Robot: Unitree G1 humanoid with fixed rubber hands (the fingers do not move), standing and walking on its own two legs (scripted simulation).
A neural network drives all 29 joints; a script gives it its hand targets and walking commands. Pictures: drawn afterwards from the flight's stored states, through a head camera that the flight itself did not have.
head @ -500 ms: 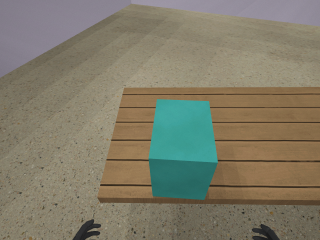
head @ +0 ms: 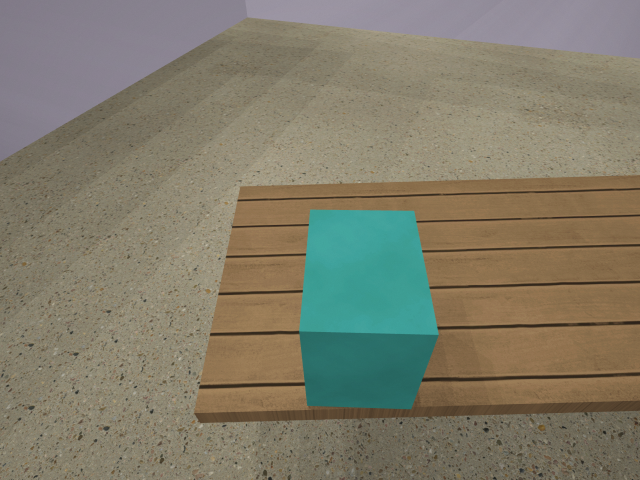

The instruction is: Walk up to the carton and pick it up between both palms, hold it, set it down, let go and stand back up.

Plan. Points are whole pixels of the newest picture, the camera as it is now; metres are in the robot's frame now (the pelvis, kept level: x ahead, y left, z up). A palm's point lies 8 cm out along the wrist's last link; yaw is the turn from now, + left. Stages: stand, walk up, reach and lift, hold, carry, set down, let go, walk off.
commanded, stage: stand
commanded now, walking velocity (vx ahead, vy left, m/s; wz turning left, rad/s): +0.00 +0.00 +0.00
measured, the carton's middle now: (360, 308) +0.45 -0.03 -0.10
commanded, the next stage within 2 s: none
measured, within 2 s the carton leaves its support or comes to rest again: neither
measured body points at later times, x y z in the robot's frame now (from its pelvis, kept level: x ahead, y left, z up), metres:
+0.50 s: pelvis +0.01 +0.01 +0.00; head +0.00 +0.01 +0.45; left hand +0.02 +0.25 -0.15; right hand +0.00 -0.23 -0.15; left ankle -0.03 +0.10 -0.74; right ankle +0.00 -0.11 -0.74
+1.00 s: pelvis +0.01 +0.03 +0.00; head +0.00 +0.03 +0.45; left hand -0.01 +0.24 -0.16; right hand -0.04 -0.19 -0.16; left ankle -0.03 +0.10 -0.74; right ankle +0.00 -0.11 -0.74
